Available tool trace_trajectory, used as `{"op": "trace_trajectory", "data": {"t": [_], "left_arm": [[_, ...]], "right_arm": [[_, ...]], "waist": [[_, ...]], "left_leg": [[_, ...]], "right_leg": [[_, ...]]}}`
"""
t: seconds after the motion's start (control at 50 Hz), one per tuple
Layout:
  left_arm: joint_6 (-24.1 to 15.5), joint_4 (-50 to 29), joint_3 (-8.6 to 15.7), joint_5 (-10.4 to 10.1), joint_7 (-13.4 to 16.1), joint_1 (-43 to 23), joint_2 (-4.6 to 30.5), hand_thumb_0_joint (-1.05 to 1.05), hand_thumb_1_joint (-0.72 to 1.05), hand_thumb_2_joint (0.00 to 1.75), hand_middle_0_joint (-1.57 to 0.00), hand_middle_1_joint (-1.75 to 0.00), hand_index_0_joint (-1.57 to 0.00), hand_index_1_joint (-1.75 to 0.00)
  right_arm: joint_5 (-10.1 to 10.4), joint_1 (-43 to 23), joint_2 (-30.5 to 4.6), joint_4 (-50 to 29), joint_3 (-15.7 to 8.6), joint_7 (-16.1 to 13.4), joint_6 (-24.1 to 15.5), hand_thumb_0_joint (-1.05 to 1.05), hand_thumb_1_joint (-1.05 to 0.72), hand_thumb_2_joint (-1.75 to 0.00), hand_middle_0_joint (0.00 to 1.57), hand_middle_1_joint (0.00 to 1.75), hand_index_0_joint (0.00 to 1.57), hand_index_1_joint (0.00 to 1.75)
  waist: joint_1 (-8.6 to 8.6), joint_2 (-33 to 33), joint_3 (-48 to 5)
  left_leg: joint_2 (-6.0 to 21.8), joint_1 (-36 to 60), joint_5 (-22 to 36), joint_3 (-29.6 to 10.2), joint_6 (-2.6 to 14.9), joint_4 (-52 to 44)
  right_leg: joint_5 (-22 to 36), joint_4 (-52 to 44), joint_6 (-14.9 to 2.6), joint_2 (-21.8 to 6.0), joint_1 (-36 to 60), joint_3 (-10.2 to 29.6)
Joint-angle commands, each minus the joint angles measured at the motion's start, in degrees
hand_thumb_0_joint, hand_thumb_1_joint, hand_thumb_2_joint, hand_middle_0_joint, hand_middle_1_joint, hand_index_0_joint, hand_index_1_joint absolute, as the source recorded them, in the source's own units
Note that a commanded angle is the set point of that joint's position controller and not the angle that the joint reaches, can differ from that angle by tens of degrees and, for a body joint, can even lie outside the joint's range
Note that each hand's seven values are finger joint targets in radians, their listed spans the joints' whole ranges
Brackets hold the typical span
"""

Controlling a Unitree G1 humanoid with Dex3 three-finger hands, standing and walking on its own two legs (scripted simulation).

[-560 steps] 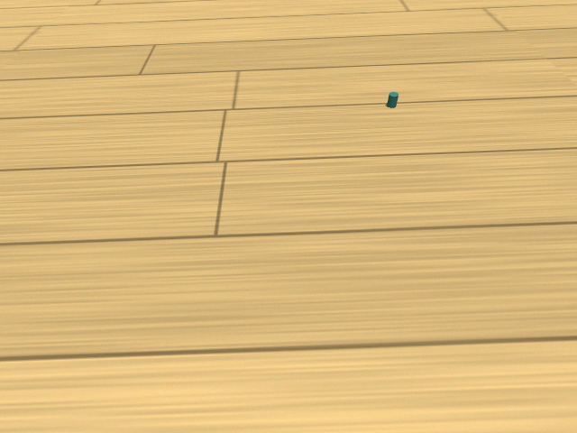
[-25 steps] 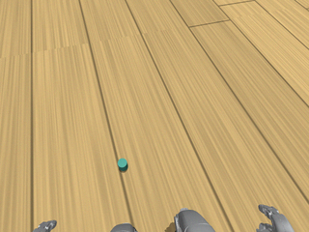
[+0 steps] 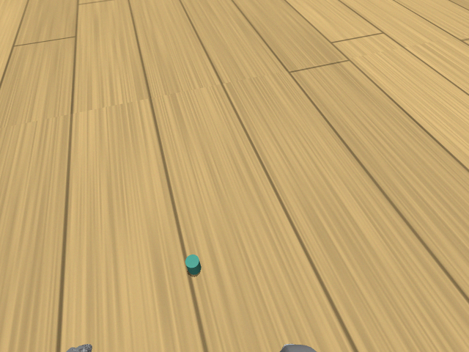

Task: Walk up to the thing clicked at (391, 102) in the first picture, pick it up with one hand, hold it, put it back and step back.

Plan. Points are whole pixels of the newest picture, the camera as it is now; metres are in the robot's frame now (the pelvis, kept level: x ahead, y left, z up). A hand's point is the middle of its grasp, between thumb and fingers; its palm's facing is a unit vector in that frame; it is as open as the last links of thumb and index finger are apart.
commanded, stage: walk up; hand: left
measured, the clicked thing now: (193, 264) +0.55 +0.20 -0.72
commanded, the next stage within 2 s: stand in 0.92 s
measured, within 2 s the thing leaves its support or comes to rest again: neither
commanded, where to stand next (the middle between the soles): +0.16 +0.00 m, yaw -1 degrees
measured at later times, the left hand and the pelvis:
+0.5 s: hand out of the picture +0.07 +0.28 -0.15, palm faces +0.02 -0.94 -0.34, open 7.4 cm; pelvis +0.01 +0.01 +0.01, yaw +0 degrees
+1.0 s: hand out of the picture +0.12 +0.24 -0.13, palm faces -0.01 -0.94 -0.33, open 7.4 cm; pelvis +0.01 -0.01 +0.03, yaw +0 degrees
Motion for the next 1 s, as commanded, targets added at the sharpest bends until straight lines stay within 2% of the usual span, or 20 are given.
{"op": "trace_trajectory", "data": {"t": [0.0, 0.02, 0.04, 0.06, 0.08, 0.1, 0.14, 0.2, 0.22, 0.24, 0.26, 0.28, 0.3, 0.36, 0.4, 0.44, 0.48, 0.68, 0.82, 0.98], "left_arm": [[-3.9, -2.1, 2.7, 0.6, -0.1, 2.5, 9.5, 0.0, 0.9, 0.9, -0.2, -0.3, -0.2, -0.3], [-4.3, -1.2, 3.1, 1.2, -0.2, 3.3, 10.6, 0.0, 0.9, 0.9, -0.2, -0.3, -0.2, -0.3], [-4.8, -1.2, 3.7, 2.1, 0.0, 4.3, 13.6, 0.0, 0.9, 0.9, -0.2, -0.3, -0.2, -0.3], [-4.9, -0.9, 4.3, 2.0, -0.1, 3.6, 16.9, 0.0, 0.9, 0.9, -0.2, -0.3, -0.2, -0.3], [-5.1, -1.7, 4.3, 2.2, -0.3, 1.1, 17.4, 0.0, 0.9, 0.9, -0.2, -0.3, -0.2, -0.3], [-5.2, -2.2, 3.8, 2.1, -0.4, 0.1, 16.7, 0.0, 0.9, 0.9, -0.2, -0.3, -0.2, -0.3], [-5.3, -1.9, 3.4, 2.2, -0.6, -0.7, 15.7, 0.0, 0.9, 0.9, -0.2, -0.3, -0.2, -0.3], [-3.9, -1.9, 2.1, 1.4, -1.7, -3.4, 12.5, 0.0, 0.9, 0.9, -0.2, -0.3, -0.2, -0.3], [-3.2, -1.8, 1.3, 0.9, -1.9, -3.6, 10.3, 0.0, 0.9, 0.9, -0.2, -0.3, -0.2, -0.3], [-2.6, -2.0, 0.7, 0.4, -2.1, -2.7, 7.3, 0.0, 0.9, 0.9, -0.2, -0.3, -0.2, -0.3], [-1.8, -0.6, 1.2, 0.2, -1.8, -1.1, 9.2, 0.0, 0.9, 0.9, -0.2, -0.3, -0.2, -0.3], [-1.7, 0.3, 2.1, 0.3, -1.7, -0.8, 12.2, 0.0, 0.9, 0.9, -0.2, -0.3, -0.2, -0.3], [-1.8, 0.1, 1.9, 0.2, -1.8, -0.8, 11.3, 0.0, 0.9, 0.9, -0.2, -0.3, -0.2, -0.3], [-2.0, 1.7, 1.7, -0.2, -1.7, 0.9, 11.0, 0.0, 0.9, 0.9, -0.2, -0.3, -0.2, -0.3], [-2.4, 3.3, 1.3, -0.1, -1.6, 1.1, 10.1, 0.0, 0.9, 0.9, -0.2, -0.3, -0.2, -0.3], [-2.9, 4.2, 1.0, -0.4, -1.3, -0.5, 11.8, 0.0, 0.9, 0.9, -0.2, -0.3, -0.2, -0.3], [-2.9, 4.3, 0.4, -0.6, -1.4, -2.5, 12.3, 0.0, 0.9, 0.9, -0.2, -0.3, -0.2, -0.3], [-3.3, 8.3, 0.0, -0.6, -1.0, -6.8, 10.9, 0.0, 0.9, 0.9, -0.2, -0.3, -0.2, -0.3], [-3.2, 9.6, 0.2, -0.2, -1.0, -8.9, 10.2, 0.0, 0.9, 0.9, -0.2, -0.3, -0.2, -0.3], [-3.6, 10.1, 0.1, -0.1, -1.0, -8.6, 10.8, 0.0, 0.9, 0.9, -0.2, -0.3, -0.2, -0.3]], "right_arm": [[1.0, -6.8, -12.7, -5.9, -2.7, -0.9, -2.5, 0.0, -0.9, -0.9, 0.2, 0.3, 0.2, 0.3], [1.4, -5.1, -11.8, -5.6, -2.3, -0.7, -2.4, 0.0, -0.9, -0.9, 0.2, 0.3, 0.2, 0.3], [1.5, -4.1, -11.4, -6.2, -2.2, -0.5, -2.3, 0.0, -0.9, -0.9, 0.2, 0.3, 0.2, 0.3], [1.3, -3.3, -11.3, -5.5, -2.2, -0.7, -2.0, 0.0, -0.9, -0.9, 0.2, 0.3, 0.2, 0.3], [0.9, -2.1, -12.6, -4.5, -2.8, -0.7, -1.9, 0.0, -0.9, -0.9, 0.2, 0.3, 0.2, 0.3], [1.0, -1.6, -13.4, -4.2, -3.1, -0.5, -2.2, 0.0, -0.9, -0.9, 0.2, 0.3, 0.2, 0.3], [1.2, -0.5, -12.4, -3.3, -3.0, 0.0, -2.9, 0.0, -0.9, -0.9, 0.2, 0.3, 0.2, 0.3], [1.1, 4.8, -10.7, -0.2, -2.9, -0.3, -4.8, 0.0, -0.9, -0.9, 0.2, 0.3, 0.2, 0.3], [0.6, 5.0, -11.8, 0.0, -3.2, -1.0, -5.2, 0.0, -0.9, -0.9, 0.2, 0.3, 0.2, 0.3], [0.3, 4.3, -14.6, -0.4, -3.5, -1.7, -6.0, 0.0, -0.9, -0.9, 0.2, 0.3, 0.2, 0.3], [0.8, 0.8, -17.2, -1.4, -3.6, -2.1, -6.4, 0.0, -0.9, -0.9, 0.2, 0.3, 0.2, 0.3], [1.1, -1.0, -17.7, -1.4, -3.6, -2.2, -6.5, 0.0, -0.9, -0.9, 0.2, 0.3, 0.2, 0.3], [0.9, -2.1, -16.5, -1.3, -3.0, -2.5, -6.8, 0.0, -0.9, -0.9, 0.2, 0.3, 0.2, 0.3], [1.3, -3.1, -15.8, -1.0, -2.6, -2.9, -7.2, 0.0, -0.9, -0.9, 0.2, 0.3, 0.2, 0.3], [1.8, -4.1, -14.6, -0.8, -2.0, -2.8, -6.4, 0.0, -0.9, -0.9, 0.2, 0.3, 0.2, 0.3], [2.6, -4.3, -12.2, -0.6, -1.3, -2.7, -5.5, 0.0, -0.9, -0.9, 0.2, 0.3, 0.2, 0.3], [2.7, -4.9, -11.9, 0.5, -1.1, -2.7, -5.1, 0.0, -0.9, -0.9, 0.2, 0.3, 0.2, 0.3], [2.5, -8.2, -11.5, 5.5, -0.6, -2.2, -4.8, 0.0, -0.9, -0.9, 0.2, 0.3, 0.2, 0.3], [1.9, -9.7, -11.3, 7.3, -0.5, -2.0, -4.5, 0.0, -0.9, -0.9, 0.2, 0.3, 0.2, 0.3], [1.7, -10.1, -11.0, 8.1, -0.2, -1.9, -4.7, 0.0, -0.9, -0.9, 0.2, 0.3, 0.2, 0.3]], "waist": [[3.05, 9.0, -6.7], [2.96, 6.4, -8.1], [3.1, 0.2, -7.8], [2.81, -5.8, -6.4], [2.02, -5.8, -3.1], [1.66, -4.3, -0.7], [0.84, -7.0, -0.4], [-1.6, -8.0, -4.1], [-2.24, -4.8, -3.8], [-1.87, 2.8, -4.6], [-0.13, 4.3, -3.8], [0.29, 2.4, -2.1], [1.0, 3.0, -2.5], [1.42, 9.1, -5.8], [2.08, 8.6, -7.1], [1.14, 6.3, -8.2], [0.71, 4.2, -8.0], [0.52, -1.0, -10.6], [0.47, -0.7, -8.2], [0.87, 0.7, -8.9]], "left_leg": [[8.0, -6.1, 4.2, -9.3, 5.39, -10.5], [7.0, -8.1, 1.1, -8.6, 3.78, -8.3], [3.4, -14.7, -5.0, -7.1, 1.92, -3.2], [-0.3, -14.2, -11.6, -2.5, 1.36, 4.6], [1.6, -11.8, -12.0, -3.3, 0.88, 10.0], [2.3, -10.9, -10.6, -4.5, 0.96, 10.4], [3.4, -8.5, -7.8, -2.8, 0.96, 5.7], [0.6, 7.7, 3.0, 0.4, 0.68, -10.1], [2.2, 11.2, 5.7, -3.3, 0.5, -14.0], [12.7, 11.2, -0.1, -19.0, 3.22, -21.1], [20.2, 3.7, -6.9, -26.7, 8.09, -24.1], [20.0, -0.4, -4.1, -25.0, 10.45, -22.5], [18.3, 2.4, 5.8, -20.8, 9.98, -20.2], [16.2, 6.6, 25.4, -12.9, 7.83, -14.7], [12.5, 4.2, 32.8, -7.5, 4.55, -11.3], [8.6, 0.4, 25.4, -4.7, 0.96, -11.5], [7.5, 2.1, 13.7, -4.1, 0.29, -15.5], [8.2, 8.8, 20.9, -2.0, 0.05, -17.2], [8.1, 7.8, 14.7, -2.0, -0.19, -20.3], [9.0, 8.1, 17.2, -3.4, -0.88, -21.8]], "right_leg": [[8.9, -17.4, -0.69, 1.1, 13.9, -1.8], [8.2, -19.3, -1.73, 0.0, 18.7, 2.0], [0.3, -22.6, -4.79, -6.7, 21.0, 14.5], [-16.3, -29.5, -9.96, -15.6, 15.1, 25.9], [-21.1, -32.4, -12.84, -20.0, 7.8, 30.4], [-19.2, -32.7, -13.02, -19.4, 4.5, 28.7], [-13.3, -32.2, -10.39, -16.0, 3.3, 21.7], [-2.0, -24.5, -5.51, -8.5, -2.8, 9.0], [1.9, -19.7, -3.5, -6.3, -6.4, 6.0], [6.4, -11.3, -0.55, -2.1, -8.9, 3.3], [1.3, -6.8, 0.22, -1.2, -4.5, 2.3], [-0.3, -3.1, -0.11, -2.5, -0.5, 4.7], [-0.8, -3.9, -0.44, -2.3, -1.5, 5.0], [2.1, -9.1, -0.65, -2.8, 1.7, 3.1], [15.2, -18.1, -0.64, -2.2, 9.3, 2.3], [29.6, -18.8, -1.31, -4.9, 14.8, 6.1], [28.5, -18.1, -1.39, -6.4, 13.4, 6.5], [32.3, -24.7, -0.67, -7.1, 15.7, 6.2], [26.0, -28.0, -0.31, -6.6, 14.7, 6.6], [27.0, -28.1, 0.02, -6.6, 16.6, 6.2]]}}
